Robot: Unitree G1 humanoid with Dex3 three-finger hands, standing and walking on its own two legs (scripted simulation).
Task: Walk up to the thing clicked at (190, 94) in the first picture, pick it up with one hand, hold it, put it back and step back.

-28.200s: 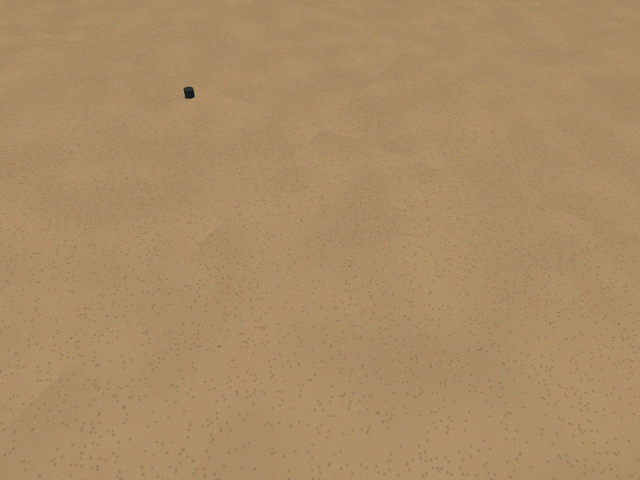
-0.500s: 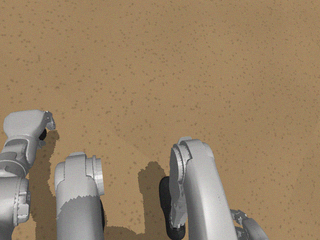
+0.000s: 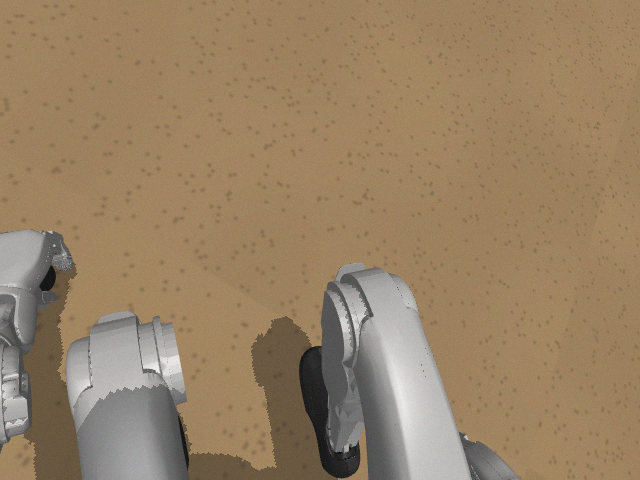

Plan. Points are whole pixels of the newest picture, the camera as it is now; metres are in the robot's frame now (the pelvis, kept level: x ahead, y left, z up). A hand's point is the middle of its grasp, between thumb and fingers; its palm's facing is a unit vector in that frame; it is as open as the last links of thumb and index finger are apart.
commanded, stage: rest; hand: left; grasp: from above
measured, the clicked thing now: (25, 274) +0.40 +0.28 -0.24
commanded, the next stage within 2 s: open in 0.96 s
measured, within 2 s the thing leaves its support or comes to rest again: rests again in 0.40 s
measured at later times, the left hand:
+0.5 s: hand (37, 285) +0.39 +0.27 -0.24, palm faces -0.45 -0.14 -0.88, open 5.7 cm
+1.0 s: hand (41, 283) +0.39 +0.27 -0.25, palm faces -0.44 -0.13 -0.89, open 6.2 cm
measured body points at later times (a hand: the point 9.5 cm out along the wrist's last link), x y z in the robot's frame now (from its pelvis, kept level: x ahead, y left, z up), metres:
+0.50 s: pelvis +0.00 +0.01 -0.01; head +0.23 +0.10 +0.36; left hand +0.41 +0.27 -0.19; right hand +0.05 -0.26 -0.10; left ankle +0.06 +0.13 -0.26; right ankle +0.10 -0.13 -0.26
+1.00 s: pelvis +0.00 +0.01 -0.01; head +0.24 +0.11 +0.36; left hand +0.41 +0.27 -0.19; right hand +0.05 -0.26 -0.08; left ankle +0.06 +0.13 -0.26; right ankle +0.10 -0.13 -0.26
